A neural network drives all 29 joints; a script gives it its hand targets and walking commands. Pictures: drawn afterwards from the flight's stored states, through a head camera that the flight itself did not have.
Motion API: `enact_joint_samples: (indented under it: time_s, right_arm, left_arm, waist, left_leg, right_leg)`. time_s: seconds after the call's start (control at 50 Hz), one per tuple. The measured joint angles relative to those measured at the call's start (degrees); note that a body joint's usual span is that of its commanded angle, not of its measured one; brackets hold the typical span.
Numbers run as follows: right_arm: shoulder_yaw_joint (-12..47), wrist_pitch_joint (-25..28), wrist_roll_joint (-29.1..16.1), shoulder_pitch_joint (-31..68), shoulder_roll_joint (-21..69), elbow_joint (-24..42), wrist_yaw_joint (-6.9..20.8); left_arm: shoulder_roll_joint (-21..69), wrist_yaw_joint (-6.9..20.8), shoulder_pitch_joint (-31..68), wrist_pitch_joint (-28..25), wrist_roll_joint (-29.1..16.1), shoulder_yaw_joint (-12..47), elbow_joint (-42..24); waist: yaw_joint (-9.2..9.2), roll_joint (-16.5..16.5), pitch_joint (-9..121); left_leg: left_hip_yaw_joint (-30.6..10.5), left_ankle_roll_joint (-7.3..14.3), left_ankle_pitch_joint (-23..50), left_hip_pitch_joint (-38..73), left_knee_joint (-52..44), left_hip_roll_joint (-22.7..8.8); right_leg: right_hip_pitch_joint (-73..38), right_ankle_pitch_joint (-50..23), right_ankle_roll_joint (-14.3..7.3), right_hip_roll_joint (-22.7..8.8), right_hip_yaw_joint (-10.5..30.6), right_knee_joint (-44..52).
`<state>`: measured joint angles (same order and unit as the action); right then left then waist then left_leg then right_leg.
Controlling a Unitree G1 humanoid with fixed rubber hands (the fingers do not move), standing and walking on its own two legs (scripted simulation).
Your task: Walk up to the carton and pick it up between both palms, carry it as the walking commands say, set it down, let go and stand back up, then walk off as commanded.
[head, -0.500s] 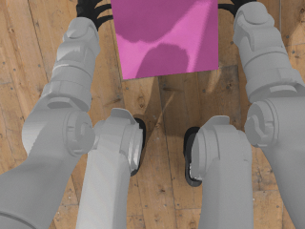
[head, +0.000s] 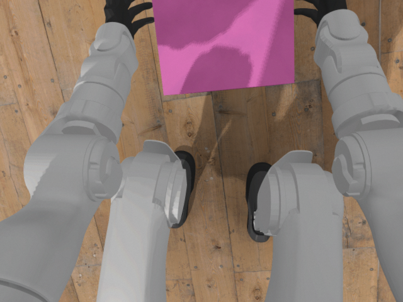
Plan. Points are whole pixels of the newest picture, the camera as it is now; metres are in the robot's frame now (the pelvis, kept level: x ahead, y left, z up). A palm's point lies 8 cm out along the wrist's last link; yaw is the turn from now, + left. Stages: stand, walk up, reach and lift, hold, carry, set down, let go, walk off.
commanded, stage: set down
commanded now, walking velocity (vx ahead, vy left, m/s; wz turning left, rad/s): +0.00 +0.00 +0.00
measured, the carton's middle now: (222, 22) +0.53 +0.01 -0.27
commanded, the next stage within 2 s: let go in 1.74 s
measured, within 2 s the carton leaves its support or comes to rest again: neither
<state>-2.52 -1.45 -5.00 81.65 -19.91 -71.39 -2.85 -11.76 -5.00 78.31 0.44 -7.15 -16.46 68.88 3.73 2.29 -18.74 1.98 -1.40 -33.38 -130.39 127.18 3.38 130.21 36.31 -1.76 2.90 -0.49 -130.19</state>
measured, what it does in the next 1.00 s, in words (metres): rises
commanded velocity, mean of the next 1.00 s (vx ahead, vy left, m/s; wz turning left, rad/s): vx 0.00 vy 0.00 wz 0.00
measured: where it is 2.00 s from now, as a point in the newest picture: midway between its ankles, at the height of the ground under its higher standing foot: (218, 208)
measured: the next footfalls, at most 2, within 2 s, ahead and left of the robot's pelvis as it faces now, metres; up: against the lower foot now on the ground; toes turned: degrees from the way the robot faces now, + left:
none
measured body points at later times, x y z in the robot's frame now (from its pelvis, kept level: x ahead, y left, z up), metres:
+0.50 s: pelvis -0.01 +0.01 +0.00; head +0.35 -0.02 +0.25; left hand +0.51 +0.21 -0.17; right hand +0.54 -0.18 -0.20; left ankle +0.11 +0.11 -0.32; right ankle +0.09 -0.10 -0.32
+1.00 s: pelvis +0.00 +0.01 +0.09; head +0.32 -0.01 +0.40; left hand +0.52 +0.21 -0.03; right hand +0.56 -0.19 -0.04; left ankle +0.11 +0.11 -0.32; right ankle +0.09 -0.10 -0.32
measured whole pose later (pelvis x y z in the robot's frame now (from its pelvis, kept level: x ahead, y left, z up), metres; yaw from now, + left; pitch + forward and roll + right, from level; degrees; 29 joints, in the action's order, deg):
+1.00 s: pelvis +0.00 +0.01 +0.09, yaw +0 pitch +45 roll +1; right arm -8.6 -7.0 -6.2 72.3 -23.8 -60.1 0.0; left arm -12.0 -8.0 64.3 6.9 -8.4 -14.7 48.4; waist 4.0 0.9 -0.9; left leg 1.6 0.4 -29.6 -124.1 109.0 2.8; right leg 123.0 33.2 -1.4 0.9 -0.5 -111.6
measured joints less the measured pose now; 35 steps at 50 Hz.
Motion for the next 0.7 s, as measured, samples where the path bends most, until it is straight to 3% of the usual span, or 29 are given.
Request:
enact_joint_samples:
  time_s: [0.16, 0.34, 0.54, 0.7]
  right_arm:
    - [3.45, 1.0, -5.98, -0.31, -4.69, -0.36, -0.75]
    - [4.09, 0.7, -7.71, 2.62, -5.68, -2.32, 0.15]
    - [3.87, -0.36, -8.11, -2.29, -6.37, 6.07, -0.75]
    - [1.51, -3.63, -7.21, -5.33, -6.12, 11.44, -0.67]
  left_arm:
    - [-2.53, -1.56, -0.58, -1.48, -5.32, 4.58, 0.77]
    - [-5.49, -1.51, -0.03, -1.14, -7.65, 7.38, 1.43]
    - [-5.39, -3.05, -2.72, -0.29, -9.42, 7.85, -6.99]
    - [-2.68, -4.35, -7.89, 2.86, -7.57, 5.82, -13.29]
  waist:
    - [0.53, 0.16, -0.36]
    - [0.52, 0.22, -1.42]
    - [0.36, 0.81, 0.56]
    - [0.34, -0.48, 5.79]
  left_leg:
    - [0.62, 0.99, 1.63, -0.89, -0.56, -1.12]
    - [0.96, 1.87, 2.71, -1.72, -0.39, -2.35]
    - [1.26, 2.37, 3.12, -2.33, -1.04, -2.1]
    - [0.89, 2.38, 2.63, 0.18, -4.34, -1.8]
  right_leg:
    - [0.76, -1.47, -0.05, -0.89, -0.12, 0.64]
    - [1.43, -2.48, -0.55, -2.0, -0.66, 0.64]
    - [1.7, -2.33, -0.35, -2.61, -0.42, 1.09]
    - [-0.95, -1.89, -0.08, -2.34, -0.35, 4.58]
